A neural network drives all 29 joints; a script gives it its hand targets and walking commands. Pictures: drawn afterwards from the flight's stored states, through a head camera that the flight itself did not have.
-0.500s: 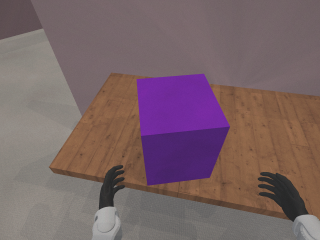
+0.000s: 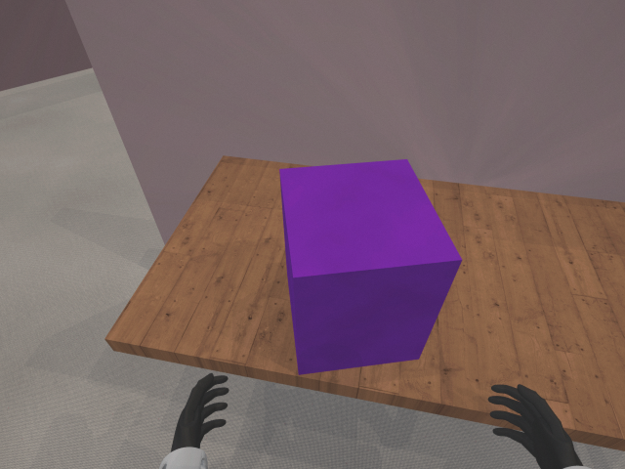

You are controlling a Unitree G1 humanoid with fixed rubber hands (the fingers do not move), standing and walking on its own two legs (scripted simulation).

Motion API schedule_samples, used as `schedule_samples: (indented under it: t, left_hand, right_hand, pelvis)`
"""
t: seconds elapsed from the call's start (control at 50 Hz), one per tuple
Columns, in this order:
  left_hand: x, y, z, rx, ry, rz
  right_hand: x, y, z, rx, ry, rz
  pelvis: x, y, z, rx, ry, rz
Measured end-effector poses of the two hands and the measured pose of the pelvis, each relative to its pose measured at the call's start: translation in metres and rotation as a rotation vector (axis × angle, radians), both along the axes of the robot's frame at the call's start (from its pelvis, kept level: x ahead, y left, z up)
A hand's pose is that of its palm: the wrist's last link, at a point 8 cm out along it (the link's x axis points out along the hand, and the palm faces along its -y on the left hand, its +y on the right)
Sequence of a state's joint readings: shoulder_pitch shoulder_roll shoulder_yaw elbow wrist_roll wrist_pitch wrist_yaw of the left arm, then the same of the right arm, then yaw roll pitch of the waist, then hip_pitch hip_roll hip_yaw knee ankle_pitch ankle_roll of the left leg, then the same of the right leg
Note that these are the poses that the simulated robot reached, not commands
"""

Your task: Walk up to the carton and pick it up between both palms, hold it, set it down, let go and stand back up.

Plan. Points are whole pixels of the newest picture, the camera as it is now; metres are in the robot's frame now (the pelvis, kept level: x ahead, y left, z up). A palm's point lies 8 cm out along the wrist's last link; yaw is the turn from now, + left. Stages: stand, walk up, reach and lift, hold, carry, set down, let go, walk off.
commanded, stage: set down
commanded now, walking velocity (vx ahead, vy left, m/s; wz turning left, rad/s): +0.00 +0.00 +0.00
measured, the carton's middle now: (352, 268) +0.43 -0.01 +0.02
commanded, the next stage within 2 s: let go in 0.62 s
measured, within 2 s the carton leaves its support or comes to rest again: neither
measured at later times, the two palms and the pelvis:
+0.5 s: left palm out of the picture +0.15 +0.22 -0.08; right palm (542, 457) +0.19 -0.24 -0.04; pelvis +0.01 +0.01 +0.00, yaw +1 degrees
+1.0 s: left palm out of the picture +0.16 +0.23 -0.09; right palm (535, 461) +0.19 -0.23 -0.04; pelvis +0.00 +0.02 +0.00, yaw +0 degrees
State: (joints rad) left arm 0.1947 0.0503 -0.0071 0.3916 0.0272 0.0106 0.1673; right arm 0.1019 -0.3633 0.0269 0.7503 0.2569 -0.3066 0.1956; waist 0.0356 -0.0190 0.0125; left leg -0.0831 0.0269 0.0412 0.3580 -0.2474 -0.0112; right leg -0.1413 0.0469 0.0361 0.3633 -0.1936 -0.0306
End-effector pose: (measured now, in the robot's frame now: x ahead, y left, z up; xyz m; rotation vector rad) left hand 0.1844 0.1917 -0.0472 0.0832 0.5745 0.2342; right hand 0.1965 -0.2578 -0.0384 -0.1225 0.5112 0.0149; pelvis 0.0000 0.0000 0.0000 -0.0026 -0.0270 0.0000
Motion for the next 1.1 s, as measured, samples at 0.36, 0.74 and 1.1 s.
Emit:
schedule_samples:
  t: [0.36,0.74,1.1]
  left_hand:
    - [-0.027,0.022,-0.025,0.006,0.148,-0.045]
    - [-0.035,0.042,-0.046,0.012,0.273,-0.115]
    - [-0.033,0.038,-0.038,0.010,0.243,-0.137]
  right_hand:
    - [-0.003,0.011,0.001,-0.073,0.021,-0.047]
    - [-0.006,0.023,0.000,-0.132,0.023,-0.118]
    - [-0.009,0.025,-0.002,-0.137,0.013,-0.110]
  pelvis:
    - [0.010,0.008,0.001,-0.014,-0.045,0.017]
    - [0.004,0.016,-0.001,-0.016,-0.082,0.016]
    - [-0.005,0.013,-0.002,-0.013,-0.101,0.005]
